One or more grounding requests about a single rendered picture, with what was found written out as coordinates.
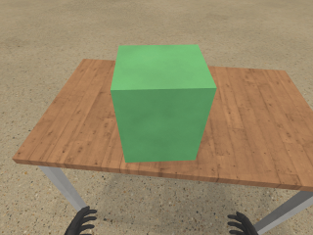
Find carton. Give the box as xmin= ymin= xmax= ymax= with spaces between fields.
xmin=111 ymin=44 xmax=217 ymax=163

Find robot left hand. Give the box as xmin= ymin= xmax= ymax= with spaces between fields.
xmin=64 ymin=206 xmax=97 ymax=235

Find robot right hand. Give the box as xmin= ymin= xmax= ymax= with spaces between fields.
xmin=227 ymin=211 xmax=258 ymax=235

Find table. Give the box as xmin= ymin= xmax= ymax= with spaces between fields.
xmin=12 ymin=59 xmax=313 ymax=235

